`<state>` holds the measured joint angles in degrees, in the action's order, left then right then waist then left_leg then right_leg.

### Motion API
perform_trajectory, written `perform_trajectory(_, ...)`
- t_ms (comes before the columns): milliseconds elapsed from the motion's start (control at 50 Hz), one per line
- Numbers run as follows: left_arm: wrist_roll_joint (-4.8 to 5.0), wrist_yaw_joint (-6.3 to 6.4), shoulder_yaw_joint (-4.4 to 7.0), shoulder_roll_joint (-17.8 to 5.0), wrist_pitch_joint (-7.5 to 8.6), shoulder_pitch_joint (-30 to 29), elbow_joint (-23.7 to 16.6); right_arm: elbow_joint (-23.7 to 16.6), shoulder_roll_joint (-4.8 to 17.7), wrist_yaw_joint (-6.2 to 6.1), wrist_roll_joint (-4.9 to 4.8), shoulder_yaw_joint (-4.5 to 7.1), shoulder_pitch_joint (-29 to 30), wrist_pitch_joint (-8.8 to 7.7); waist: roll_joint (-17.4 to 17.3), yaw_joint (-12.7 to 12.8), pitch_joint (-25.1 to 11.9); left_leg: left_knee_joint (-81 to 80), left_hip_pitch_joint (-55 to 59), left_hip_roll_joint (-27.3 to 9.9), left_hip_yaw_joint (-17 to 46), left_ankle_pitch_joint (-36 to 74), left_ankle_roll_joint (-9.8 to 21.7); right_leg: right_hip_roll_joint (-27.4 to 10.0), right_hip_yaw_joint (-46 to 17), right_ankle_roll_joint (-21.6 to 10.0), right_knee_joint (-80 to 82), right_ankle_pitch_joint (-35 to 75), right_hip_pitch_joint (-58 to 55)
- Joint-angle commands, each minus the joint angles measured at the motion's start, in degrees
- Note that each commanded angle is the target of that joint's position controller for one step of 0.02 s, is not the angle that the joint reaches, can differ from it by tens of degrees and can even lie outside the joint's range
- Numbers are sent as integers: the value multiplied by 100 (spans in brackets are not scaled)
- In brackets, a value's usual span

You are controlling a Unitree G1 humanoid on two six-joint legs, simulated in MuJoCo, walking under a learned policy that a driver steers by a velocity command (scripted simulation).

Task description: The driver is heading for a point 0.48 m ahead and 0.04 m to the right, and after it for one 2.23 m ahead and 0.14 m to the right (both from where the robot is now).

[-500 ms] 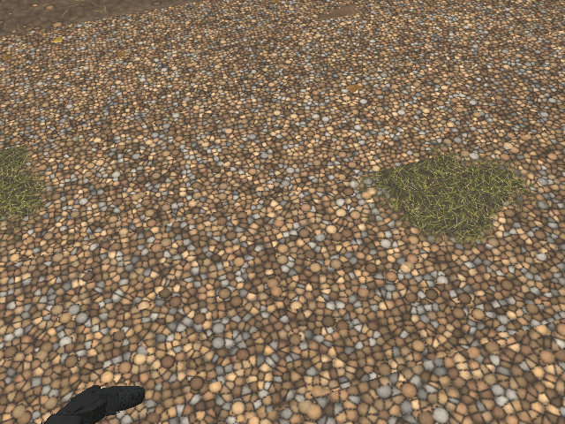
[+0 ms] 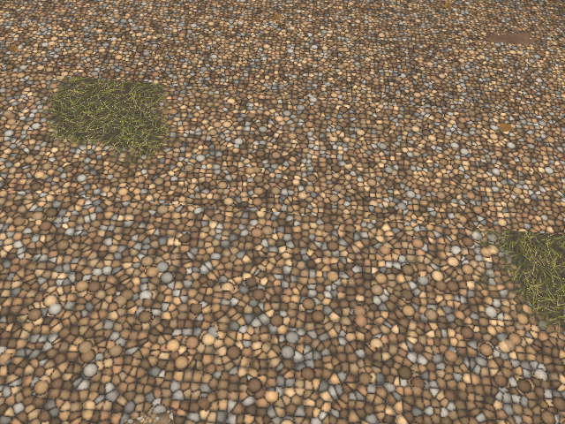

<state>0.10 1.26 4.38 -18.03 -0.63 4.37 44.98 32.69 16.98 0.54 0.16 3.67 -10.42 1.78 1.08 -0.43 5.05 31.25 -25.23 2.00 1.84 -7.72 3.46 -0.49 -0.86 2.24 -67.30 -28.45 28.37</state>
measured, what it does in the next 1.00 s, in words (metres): steps on the spot: right foot, then left foot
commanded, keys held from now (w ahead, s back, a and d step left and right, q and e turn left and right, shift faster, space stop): q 0.10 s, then no key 0.76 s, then w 0.14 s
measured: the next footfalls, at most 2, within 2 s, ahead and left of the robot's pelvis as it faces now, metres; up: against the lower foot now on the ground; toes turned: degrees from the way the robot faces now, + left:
right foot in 0.32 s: +0.08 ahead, -0.16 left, +0.00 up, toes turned +10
left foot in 0.58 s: +0.03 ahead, +0.11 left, +0.00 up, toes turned +4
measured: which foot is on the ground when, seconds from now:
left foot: down 0.00-0.34, up 0.36-0.56, down 0.58-1.00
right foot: up 0.00-0.30, down 0.32-1.00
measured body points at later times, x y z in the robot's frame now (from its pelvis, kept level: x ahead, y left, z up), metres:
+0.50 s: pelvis +0.02 -0.05 +0.01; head +0.04 -0.07 +0.46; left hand +0.09 +0.23 -0.10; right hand +0.21 -0.29 -0.10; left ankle +0.02 +0.10 -0.71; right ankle +0.04 -0.16 -0.73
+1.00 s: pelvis +0.02 -0.03 +0.00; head +0.02 -0.03 +0.45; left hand +0.05 +0.25 -0.13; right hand +0.14 -0.28 -0.12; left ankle -0.01 +0.10 -0.73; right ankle +0.04 -0.16 -0.73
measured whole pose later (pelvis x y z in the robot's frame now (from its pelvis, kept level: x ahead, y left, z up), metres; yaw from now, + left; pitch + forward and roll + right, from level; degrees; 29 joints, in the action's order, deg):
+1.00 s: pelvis +0.02 -0.03 +0.00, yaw +9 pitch -1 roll +0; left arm 0.5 1.3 1.3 -14.9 -0.3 12.8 52.7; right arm 44.7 13.6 -2.2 0.1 1.9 -18.1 0.4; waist -0.1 0.4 0.0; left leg 34.5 -14.3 0.6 5.1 -22.9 0.0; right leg -0.3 -2.0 -0.6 -35.0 -23.2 15.0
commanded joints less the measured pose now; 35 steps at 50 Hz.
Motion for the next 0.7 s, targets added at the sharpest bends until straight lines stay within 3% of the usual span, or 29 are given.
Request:
perform_trajectory(20, -23, 67, 163, -575, -19, 278, -270, -431, 906, -114, 36, 256, -40, -43, -770, 123, -1227, -1199, 1342, -1265, 1815, 1213, 982, -41, -352, 77, 62, 497, 379)
perform_trajectory(60, 7, 79, 126, -472, -31, 274, -247, -437, 921, -163, 27, 271, -74, -39, -753, 110, -1265, -1214, 1388, -1175, 1813, 1069, 990, 40, -379, 158, 653, 620, 277)
perform_trajectory(100, 3, 94, 82, -388, -36, 144, -288, -415, 982, -224, -11, 303, -134, -12, -780, 40, -1245, -1242, 1402, -1130, 1963, 478, 985, 74, -458, 217, 1249, 705, 190)
perform_trajectory(140, 26, 67, 56, -376, -58, 185, -247, -452, 942, -259, 11, 287, -23, 25, -909, 23, -1205, -1311, 1214, -1091, 2001, -256, 948, 59, -440, 223, 1680, 780, -100)
perform_trajectory(240, 12, -68, 16, -398, -1, 232, -276, -399, 843, -175, 28, 225, -59, 91, -1073, -131, -1040, -1278, 995, -1119, 2363, -956, 885, 26, -276, 41, 2492, 674, -690)
perform_trajectory(300, -61, -191, -25, -256, 71, 675, -134, -319, 692, -167, -52, 144, 0, 125, -935, 107, -981, -1039, 638, -874, 2271, -1291, 524, 38, -56, -259, 3967, 1504, -1643)
perform_trajectory(320, -178, -201, -22, -388, 85, 724, -155, -229, 553, -164, -36, 101, -208, 99, -600, 60, -895, -729, 388, -597, 2024, -1568, 211, -383, -428, -438, 4396, 1788, -1922)
perform_trajectory(340, -272, -185, 28, -811, 95, 573, -211, -240, 408, -154, 23, 74, -510, 57, 498, -289, -804, -1, 74, 125, 1148, -1879, -166, -1245, -1446, -886, 4711, 2074, -1845)
perform_trajectory(360, -338, -184, -15, -749, 112, 397, -220, -330, 594, -176, 13, 127, -180, 0, 1294, -166, -549, 405, 247, 266, 706, -2007, -353, -1748, -2198, -1389, 5261, 1821, -1029)
perform_trajectory(380, -305, -156, -50, -661, 154, -23, -365, -299, 756, -186, 39, 180, -10, -33, 1146, -158, -429, 855, 439, 72, 715, -1854, -462, -1699, -2119, -1419, 5283, 1678, -923)
perform_trajectory(400, -221, -119, -57, -621, 169, -140, -388, -192, 736, -189, 41, 193, 4, -26, 938, -150, -465, 1039, 453, 57, 650, -1673, -547, -1480, -1839, -1299, 5187, 1664, -1061)
perform_trajectory(420, -136, -88, -65, -621, 178, -118, -378, -107, 655, -200, 57, 181, -22, 1, 872, -100, -486, 1124, 410, 15, 597, -1587, -643, -1338, -1642, -1217, 5102, 1785, -1249)
perform_trajectory(460, -60, -61, -135, -457, 163, 0, -307, -4, 364, -188, 38, 99, -89, 33, 738, -62, -531, 1177, 442, -135, 526, -1610, -769, -1197, -1407, -1195, 4867, 2605, -1548)
perform_trajectory(500, -48, -92, -160, -403, 101, 149, -226, 56, 169, -182, -15, 21, -103, 26, 782, -7, -582, 565, 631, -217, 329, -1589, -801, -1031, -1185, -1163, 4608, 3233, -1805)
perform_trajectory(540, 2, -116, -166, -417, 46, 309, -127, 178, 167, -194, -25, 5, -199, 10, 732, -21, -669, -558, 1135, -203, 170, -531, -778, -849, -1021, -1011, 4367, 3609, -1920)
perform_trajectory(560, 13, -124, -165, -422, 58, 446, -78, 202, 290, -201, -9, 20, -200, 17, 669, 33, -740, -775, 1405, -271, 278, 27, -737, -793, -1027, -879, 4342, 3561, -1931)
perform_trajectory(580, -11, -140, -183, -394, 108, 523, -57, 168, 488, -219, 27, 42, -205, 32, 420, 93, -863, -672, 1681, -469, 497, 846, -662, -700, -990, -707, 4294, 3237, -1836)
perform_trajectory(600, -40, -181, -164, -464, 162, 764, -39, 205, 746, -234, 9, 96, -185, 50, -4, 321, -889, -307, 1760, -500, 509, 983, -502, -464, -802, -556, 4377, 2825, -1661)
perform_trajectory(620, -27, -181, -183, -452, 167, 569, -9, 278, 626, -201, 23, 106, -291, 50, -148, 116, -900, -330, 1493, -405, 469, 377, -423, -344, -559, -434, 4332, 2291, -1807)
perform_trajectory(640, -23, -168, -188, -442, 151, 354, -14, 327, 472, -177, 67, 61, -318, 34, -73, 44, -774, -446, 1395, -384, 494, 138, -420, -304, -462, -373, 4261, 1928, -1755)
perform_trajectory(660, -49, -148, -224, -305, 126, 253, -24, 377, 433, -178, 90, 41, -275, 19, -148, 71, -675, -545, 1327, -398, 527, 86, -439, -280, -398, -356, 4246, 1753, -1672)
perform_trajectory(700, -71, -119, -235, -280, 61, 274, 10, 437, 439, -191, 75, 35, -233, -32, -332, 119, -501, -605, 1214, -393, 552, 31, -446, -218, -334, -336, 4225, 1638, -1581)
Velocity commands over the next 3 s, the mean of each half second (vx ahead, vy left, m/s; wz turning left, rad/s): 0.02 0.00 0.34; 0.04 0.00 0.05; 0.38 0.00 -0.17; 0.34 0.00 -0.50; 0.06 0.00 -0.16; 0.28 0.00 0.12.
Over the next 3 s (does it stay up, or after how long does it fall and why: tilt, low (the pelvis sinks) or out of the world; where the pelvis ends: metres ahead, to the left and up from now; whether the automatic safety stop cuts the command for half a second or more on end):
stays up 0.70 -0.07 -0.17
